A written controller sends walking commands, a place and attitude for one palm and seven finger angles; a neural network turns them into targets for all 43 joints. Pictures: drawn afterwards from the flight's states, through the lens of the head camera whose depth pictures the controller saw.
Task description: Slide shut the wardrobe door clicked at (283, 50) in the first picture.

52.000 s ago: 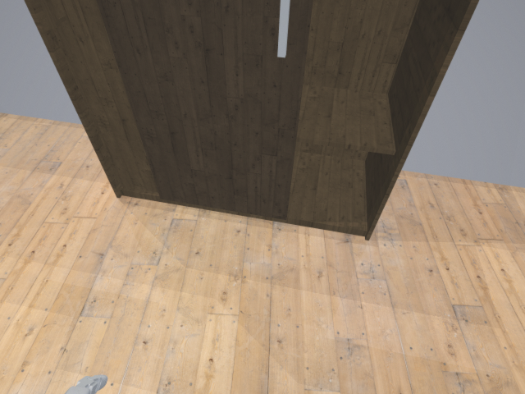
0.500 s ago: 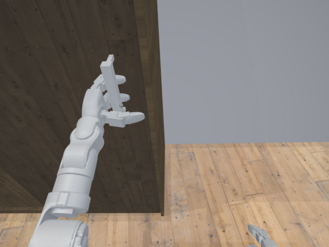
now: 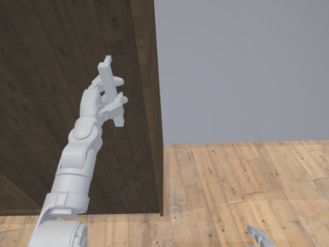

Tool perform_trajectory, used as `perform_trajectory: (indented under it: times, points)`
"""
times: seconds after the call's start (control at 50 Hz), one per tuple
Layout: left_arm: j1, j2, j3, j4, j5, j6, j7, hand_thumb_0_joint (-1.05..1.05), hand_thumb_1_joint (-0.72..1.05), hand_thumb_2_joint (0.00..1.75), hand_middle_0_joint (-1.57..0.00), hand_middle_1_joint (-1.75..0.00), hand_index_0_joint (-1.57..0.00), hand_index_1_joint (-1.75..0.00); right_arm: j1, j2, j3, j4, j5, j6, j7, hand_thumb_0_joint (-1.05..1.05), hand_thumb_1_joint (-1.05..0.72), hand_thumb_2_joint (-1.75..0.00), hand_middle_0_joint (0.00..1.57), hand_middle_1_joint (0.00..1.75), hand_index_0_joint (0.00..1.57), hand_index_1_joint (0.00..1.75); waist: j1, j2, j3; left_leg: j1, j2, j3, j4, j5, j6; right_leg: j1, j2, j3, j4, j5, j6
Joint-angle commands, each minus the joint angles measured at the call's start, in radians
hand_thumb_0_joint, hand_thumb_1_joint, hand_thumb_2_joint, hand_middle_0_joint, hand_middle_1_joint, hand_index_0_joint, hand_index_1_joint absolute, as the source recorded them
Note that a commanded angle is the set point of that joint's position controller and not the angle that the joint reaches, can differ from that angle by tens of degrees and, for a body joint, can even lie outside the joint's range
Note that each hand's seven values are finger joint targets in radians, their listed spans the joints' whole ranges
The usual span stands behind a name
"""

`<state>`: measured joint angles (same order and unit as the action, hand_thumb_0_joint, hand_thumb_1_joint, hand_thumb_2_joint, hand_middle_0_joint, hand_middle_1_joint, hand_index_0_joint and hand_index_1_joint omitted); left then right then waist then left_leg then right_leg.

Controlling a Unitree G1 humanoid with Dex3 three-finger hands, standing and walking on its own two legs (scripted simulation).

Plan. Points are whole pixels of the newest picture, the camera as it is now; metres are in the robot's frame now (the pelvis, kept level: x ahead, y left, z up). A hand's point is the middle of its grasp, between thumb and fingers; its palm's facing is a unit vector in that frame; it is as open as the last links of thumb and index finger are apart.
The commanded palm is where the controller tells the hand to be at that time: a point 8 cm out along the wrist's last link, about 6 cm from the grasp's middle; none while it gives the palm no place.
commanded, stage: grip the handle and tug to test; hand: left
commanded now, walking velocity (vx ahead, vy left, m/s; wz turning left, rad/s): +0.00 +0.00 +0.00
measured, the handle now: (114, 93) +0.45 +0.14 +0.17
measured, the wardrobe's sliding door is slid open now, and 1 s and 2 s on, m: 0.00 0.00 0.00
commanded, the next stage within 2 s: tug the door sideways, standing still in 0.64 s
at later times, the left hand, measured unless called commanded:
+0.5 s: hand (119, 105) +0.39 +0.12 +0.18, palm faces +0.05 -1.00 +0.00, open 5.8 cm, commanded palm +0.34 +0.17 +0.18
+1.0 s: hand (119, 105) +0.39 +0.12 +0.18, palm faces +0.08 -1.00 -0.01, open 5.8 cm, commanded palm +0.36 +0.15 +0.18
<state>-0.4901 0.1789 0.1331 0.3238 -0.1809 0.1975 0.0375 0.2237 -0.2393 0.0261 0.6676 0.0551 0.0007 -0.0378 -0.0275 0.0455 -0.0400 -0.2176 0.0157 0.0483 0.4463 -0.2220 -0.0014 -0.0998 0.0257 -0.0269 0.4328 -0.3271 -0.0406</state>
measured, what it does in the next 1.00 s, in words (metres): stands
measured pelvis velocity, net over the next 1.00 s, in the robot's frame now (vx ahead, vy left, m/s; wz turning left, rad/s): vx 0.05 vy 0.00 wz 0.03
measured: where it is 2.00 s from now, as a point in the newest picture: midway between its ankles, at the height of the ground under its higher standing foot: outside the picture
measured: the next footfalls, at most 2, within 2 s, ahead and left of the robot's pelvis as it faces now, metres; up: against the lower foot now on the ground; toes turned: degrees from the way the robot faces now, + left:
right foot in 1.70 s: +0.08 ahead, -0.11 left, +0.00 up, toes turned -2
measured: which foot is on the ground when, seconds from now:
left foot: down 0.00-1.00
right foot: down 0.00-1.00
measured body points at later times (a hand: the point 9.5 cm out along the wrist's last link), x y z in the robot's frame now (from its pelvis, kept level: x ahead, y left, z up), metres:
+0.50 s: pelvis +0.02 +0.00 +0.00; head +0.00 -0.03 +0.45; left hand +0.38 +0.17 +0.18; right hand +0.17 -0.25 -0.10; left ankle +0.01 +0.12 -0.74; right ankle -0.06 -0.09 -0.74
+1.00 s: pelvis +0.05 +0.00 +0.00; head +0.05 -0.03 +0.45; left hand +0.38 +0.17 +0.18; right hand +0.24 -0.22 -0.10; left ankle +0.01 +0.12 -0.74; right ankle -0.06 -0.09 -0.73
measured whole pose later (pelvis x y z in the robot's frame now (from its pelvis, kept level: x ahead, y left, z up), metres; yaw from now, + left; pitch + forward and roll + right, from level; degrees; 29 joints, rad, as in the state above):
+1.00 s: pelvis +0.05 +0.00 +0.00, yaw +2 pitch +2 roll +1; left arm -0.27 0.11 0.05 -0.10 -0.16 0.35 0.08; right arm 0.15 -0.25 0.02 0.63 0.04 0.04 -0.02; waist 0.02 0.05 -0.05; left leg -0.20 0.00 0.01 0.46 -0.27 0.01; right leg -0.07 0.01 -0.07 0.45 -0.34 -0.03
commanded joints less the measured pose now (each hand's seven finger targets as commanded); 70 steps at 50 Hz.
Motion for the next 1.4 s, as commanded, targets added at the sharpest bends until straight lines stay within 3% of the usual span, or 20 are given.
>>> perform_trajectory:
  times: [0.0,0.12,0.32,0.54,0.6,0.7,0.74,0.78,0.82,0.9,0.96,1.08,1.12,1.14,1.2,1.26,1.32,1.34,1.36,1.38]
  points:
    - [-0.388,0.133,0.033,-0.282,-0.007,-0.080,-0.011,0.00,0.90,0.90,-0.45,-1.40,-0.45,-1.40,-0.125,-0.113,-0.037,-0.162,-0.001,-0.053,-0.009,0.00,-0.90,-0.90,0.20,0.30,0.20,0.30,0.024,-0.064,-0.272,0.224,-0.013,-0.018,0.012,0.344,0.045,-0.029,-0.010,0.006,-0.035,0.531,0.030]
    - [-0.352,0.149,0.053,-0.293,-0.013,-0.067,-0.010,0.00,0.90,0.90,-0.45,-1.40,-0.45,-1.40,-0.123,-0.117,-0.039,-0.163,-0.002,-0.053,-0.009,0.00,-0.90,-0.90,0.20,0.30,0.20,0.30,0.026,-0.096,-0.262,0.219,-0.010,-0.018,0.013,0.349,0.044,-0.027,-0.009,0.003,-0.036,0.551,0.034]
    - [-0.271,0.123,0.029,-0.379,-0.009,-0.047,-0.016,0.00,0.90,0.90,-0.45,-1.40,-0.45,-1.40,-0.145,-0.111,-0.038,-0.186,-0.002,-0.044,-0.004,0.00,-0.90,-0.90,0.20,0.30,0.20,0.30,0.035,-0.054,-0.286,0.234,-0.016,-0.008,0.019,0.398,0.042,0.005,-0.015,0.004,-0.024,0.628,0.034]
    - [-0.011,0.156,0.086,-0.533,-0.026,-0.014,-0.041,0.00,0.90,0.90,-0.45,-1.40,-0.45,-1.40,-0.177,-0.108,-0.034,-0.238,-0.004,-0.028,0.002,0.00,-0.90,-0.90,0.20,0.30,0.20,0.30,0.064,-0.085,-0.313,0.206,-0.021,0.008,0.029,0.478,0.041,0.101,-0.039,0.006,0.007,0.879,0.056]
    - [0.085,0.167,0.109,-0.582,-0.035,-0.001,-0.043,0.00,0.90,0.90,-0.45,-1.40,-0.45,-1.40,-0.182,-0.108,-0.033,-0.251,-0.004,-0.023,0.007,0.00,-0.90,-0.90,0.20,0.30,0.20,0.30,0.073,-0.109,-0.303,0.192,-0.017,0.006,0.027,0.491,0.040,0.115,-0.040,0.002,0.011,0.900,0.056]
    - [0.145,0.158,0.096,-0.674,-0.037,0.026,-0.043,0.00,0.90,0.90,-0.45,-1.40,-0.45,-1.40,-0.199,-0.101,-0.031,-0.263,-0.003,-0.012,0.011,0.00,-0.90,-0.90,0.20,0.30,0.20,0.30,0.071,-0.066,-0.289,0.196,-0.012,0.009,0.026,0.518,0.037,0.102,-0.035,-0.005,0.013,0.874,0.050]
    - [0.077,0.096,0.016,-0.710,-0.033,0.039,-0.037,0.00,0.90,0.90,-0.45,-1.40,-0.45,-1.40,-0.211,-0.096,-0.027,-0.261,-0.002,-0.017,0.013,0.00,-0.90,-0.90,0.20,0.30,0.20,0.30,0.056,-0.023,-0.270,0.226,-0.009,0.001,0.031,0.530,0.035,0.054,-0.026,-0.009,0.006,0.796,0.041]
    - [-0.062,0.060,-0.039,-0.688,-0.027,0.048,-0.017,0.00,0.90,0.90,-0.45,-1.40,-0.45,-1.40,-0.204,-0.100,-0.031,-0.231,-0.004,-0.023,0.010,0.00,-0.90,-0.90,0.20,0.30,0.20,0.30,0.023,-0.043,-0.220,0.246,0.002,-0.012,0.037,0.513,0.035,-0.007,-0.018,-0.013,-0.013,0.704,0.036]
    - [-0.126,0.068,-0.034,-0.643,-0.014,0.068,0.004,0.00,0.90,0.90,-0.45,-1.40,-0.45,-1.40,-0.191,-0.108,-0.034,-0.213,-0.009,-0.024,0.006,0.00,-0.90,-0.90,0.20,0.30,0.20,0.30,0.014,-0.037,-0.221,0.256,-0.002,-0.019,0.045,0.519,0.035,-0.026,-0.018,-0.011,-0.011,0.707,0.037]
    - [-0.138,-0.002,-0.113,-0.658,0.010,0.099,0.018,0.00,0.90,0.90,-0.45,-1.40,-0.45,-1.40,-0.172,-0.104,-0.035,-0.203,-0.019,-0.016,0.003,0.00,-0.90,-0.90,0.20,0.30,0.20,0.30,0.009,-0.044,-0.314,0.283,-0.016,-0.021,0.083,0.640,0.039,0.021,-0.035,-0.015,0.028,0.877,0.049]
    - [-0.188,-0.043,-0.167,-0.667,0.023,0.095,0.021,0.00,0.90,0.90,-0.45,-1.40,-0.45,-1.40,-0.179,-0.096,-0.040,-0.202,-0.021,-0.012,0.005,0.00,-0.90,-0.90,0.20,0.30,0.20,0.30,0.004,-0.060,-0.351,0.316,-0.011,-0.036,0.084,0.665,0.039,0.007,-0.032,-0.023,0.038,0.829,0.041]
    - [-0.271,-0.151,-0.291,-0.593,0.041,0.035,0.025,0.00,0.90,0.90,-0.45,-1.40,-0.45,-1.40,-0.208,-0.078,-0.031,-0.190,-0.019,-0.008,0.013,0.00,-0.90,-0.90,0.20,0.30,0.20,0.30,-0.015,-0.077,-0.221,0.291,-0.002,-0.070,0.046,0.464,0.034,-0.090,-0.018,-0.030,-0.001,0.555,0.018]
    - [-0.276,-0.168,-0.303,-0.576,0.047,0.030,0.023,0.00,0.90,0.90,-0.45,-1.40,-0.45,-1.40,-0.193,-0.075,-0.030,-0.194,-0.027,-0.009,0.017,0.00,-0.90,-0.90,0.20,0.30,0.20,0.30,-0.014,-0.054,-0.251,0.311,-0.006,-0.069,0.070,0.567,0.040,-0.077,-0.022,-0.028,0.022,0.657,0.021]
    - [-0.303,-0.171,-0.311,-0.596,0.051,0.031,0.021,0.00,0.90,0.90,-0.45,-1.40,-0.45,-1.40,-0.189,-0.071,-0.029,-0.195,-0.027,-0.007,0.020,0.00,-0.90,-0.90,0.20,0.30,0.20,0.30,-0.014,0.005,-0.292,0.343,-0.009,-0.070,0.091,0.639,0.042,-0.080,-0.026,-0.024,0.034,0.694,0.023]
    - [-0.329,-0.199,-0.346,-0.566,0.055,0.034,0.017,0.00,0.90,0.90,-0.45,-1.40,-0.45,-1.40,-0.183,-0.071,-0.033,-0.191,-0.026,0.000,0.024,0.00,-0.90,-0.90,0.20,0.30,0.20,0.30,-0.022,-0.068,-0.323,0.350,0.002,-0.086,0.103,0.684,0.041,-0.072,-0.023,-0.031,0.048,0.710,0.025]
    - [-0.390,-0.240,-0.383,-0.542,0.054,0.017,0.017,0.00,0.90,0.90,-0.45,-1.40,-0.45,-1.40,-0.196,-0.065,-0.035,-0.196,-0.024,-0.007,0.026,0.00,-0.90,-0.90,0.20,0.30,0.20,0.30,-0.030,-0.113,-0.322,0.336,-0.001,-0.091,0.092,0.577,0.040,-0.092,-0.018,-0.036,0.043,0.631,0.024]
    - [-0.420,-0.255,-0.395,-0.494,0.059,-0.012,0.021,0.00,0.90,0.90,-0.45,-1.40,-0.45,-1.40,-0.198,-0.060,-0.031,-0.187,-0.025,-0.011,0.027,0.00,-0.90,-0.90,0.20,0.30,0.20,0.30,-0.030,-0.083,-0.300,0.316,-0.007,-0.091,0.074,0.465,0.036,-0.110,-0.016,-0.034,0.033,0.546,0.017]
    - [-0.490,-0.243,-0.392,-0.477,0.062,-0.019,0.023,0.00,0.90,0.90,-0.45,-1.40,-0.45,-1.40,-0.194,-0.060,-0.028,-0.174,-0.024,-0.013,0.026,0.00,-0.90,-0.90,0.20,0.30,0.20,0.30,-0.040,-0.051,-0.290,0.321,-0.010,-0.093,0.074,0.446,0.035,-0.128,-0.017,-0.030,0.028,0.526,0.014]
    - [-0.551,0.290,-0.004,-0.560,0.104,-0.150,0.068,0.00,0.90,0.90,-0.45,-1.40,-0.45,-1.40,-0.171,-0.107,-0.032,-0.183,-0.036,-0.001,-0.001,0.00,-0.90,-0.90,0.20,0.30,0.20,0.30,0.022,-0.051,-0.239,0.260,0.054,-0.086,0.076,0.364,0.081,-0.155,-0.060,0.044,-0.007,0.440,0.052]
    - [-0.525,0.233,-0.057,-0.519,0.116,-0.199,0.068,0.00,0.90,0.90,-0.45,-1.40,-0.45,-1.40,-0.168,-0.090,-0.028,-0.155,-0.053,0.009,-0.009,0.00,-0.90,-0.90,0.20,0.30,0.20,0.30,0.014,-0.047,-0.208,0.234,0.052,-0.095,0.061,0.290,0.078,-0.133,-0.071,0.044,-0.004,0.414,0.041]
